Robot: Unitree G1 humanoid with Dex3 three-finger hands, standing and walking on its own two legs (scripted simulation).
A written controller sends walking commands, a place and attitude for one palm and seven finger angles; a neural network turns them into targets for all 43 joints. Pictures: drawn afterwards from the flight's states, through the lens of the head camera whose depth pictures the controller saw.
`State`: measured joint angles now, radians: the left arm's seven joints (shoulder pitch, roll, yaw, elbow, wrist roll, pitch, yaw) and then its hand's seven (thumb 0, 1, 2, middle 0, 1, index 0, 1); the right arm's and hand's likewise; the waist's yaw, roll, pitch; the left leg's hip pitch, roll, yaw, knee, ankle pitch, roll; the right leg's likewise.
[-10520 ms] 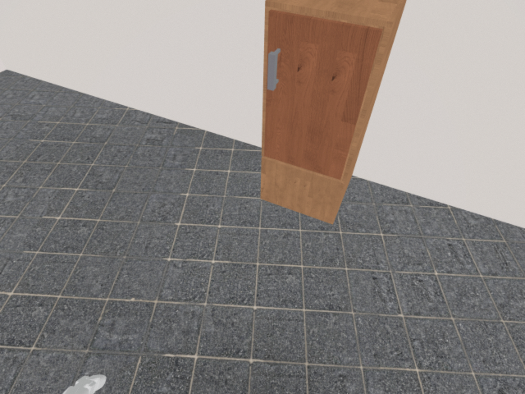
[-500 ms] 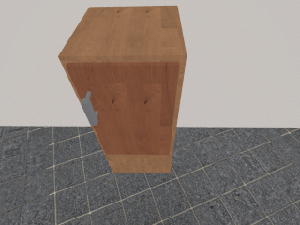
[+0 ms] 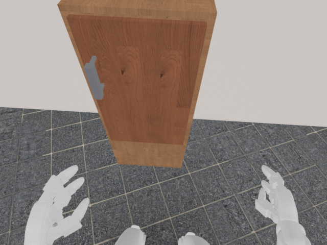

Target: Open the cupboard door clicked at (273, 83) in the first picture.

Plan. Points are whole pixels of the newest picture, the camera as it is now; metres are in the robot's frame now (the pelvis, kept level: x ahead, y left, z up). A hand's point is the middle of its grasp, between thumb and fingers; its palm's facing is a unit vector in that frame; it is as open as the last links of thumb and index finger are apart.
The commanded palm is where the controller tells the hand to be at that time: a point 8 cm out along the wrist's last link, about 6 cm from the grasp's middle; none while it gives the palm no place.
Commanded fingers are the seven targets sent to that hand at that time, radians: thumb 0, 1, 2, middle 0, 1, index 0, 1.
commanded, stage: raise the hand with hooked fingers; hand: left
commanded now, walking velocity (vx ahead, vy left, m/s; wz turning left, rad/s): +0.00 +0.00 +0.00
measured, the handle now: (96, 77) +0.56 +0.27 +0.05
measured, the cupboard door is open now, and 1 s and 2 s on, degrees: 0 0 0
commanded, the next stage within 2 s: move the hooked fingers beside the handle in 1.62 s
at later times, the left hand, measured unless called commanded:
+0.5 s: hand (46, 180) +0.23 +0.28 +0.04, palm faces +0.07 -0.99 -0.09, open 11.9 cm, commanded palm +0.21 +0.33 +0.05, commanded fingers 0.00 -0.27 0.40 -0.28 -1.05 -0.28 -1.05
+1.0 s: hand (30, 154) +0.28 +0.33 +0.06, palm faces +0.06 -1.00 -0.05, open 13.9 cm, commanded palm +0.26 +0.38 +0.07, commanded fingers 0.00 -0.50 0.30 -0.30 -1.20 -0.30 -1.20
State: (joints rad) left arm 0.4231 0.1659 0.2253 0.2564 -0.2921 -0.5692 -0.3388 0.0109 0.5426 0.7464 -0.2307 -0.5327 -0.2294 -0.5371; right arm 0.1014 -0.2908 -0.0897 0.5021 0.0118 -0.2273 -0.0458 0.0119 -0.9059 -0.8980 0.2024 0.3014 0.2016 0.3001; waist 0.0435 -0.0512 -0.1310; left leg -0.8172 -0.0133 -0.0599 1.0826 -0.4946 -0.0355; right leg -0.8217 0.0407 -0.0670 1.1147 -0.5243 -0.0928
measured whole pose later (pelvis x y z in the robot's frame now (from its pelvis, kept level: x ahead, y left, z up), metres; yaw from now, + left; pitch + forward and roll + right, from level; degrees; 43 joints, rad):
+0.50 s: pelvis -0.02 +0.07 +0.00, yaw -2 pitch +14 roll -2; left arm 0.26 0.27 0.25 0.12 -0.27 -0.41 -0.22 0.00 -0.04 0.50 -0.26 -0.91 -0.26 -0.91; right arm 0.30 -0.26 0.01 0.59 0.01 -0.22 -0.07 0.02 -0.90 -0.90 0.21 0.30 0.21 0.30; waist -0.01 0.02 -0.12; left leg -0.90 -0.03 -0.03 1.14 -0.47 0.04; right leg -0.87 0.02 -0.04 1.09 -0.46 -0.01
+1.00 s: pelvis +0.00 +0.07 +0.01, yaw -1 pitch +13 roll -4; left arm 0.06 0.37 0.37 0.28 -0.31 -0.28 -0.39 -0.01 -0.48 0.31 -0.30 -1.19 -0.30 -1.19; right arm 0.25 -0.24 0.05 0.54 0.02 -0.19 -0.08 0.01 -0.90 -0.90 0.21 0.30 0.21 0.30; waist 0.01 0.02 -0.11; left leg -0.82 -0.03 -0.05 1.07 -0.48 0.04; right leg -0.76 0.03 -0.06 0.98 -0.45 0.00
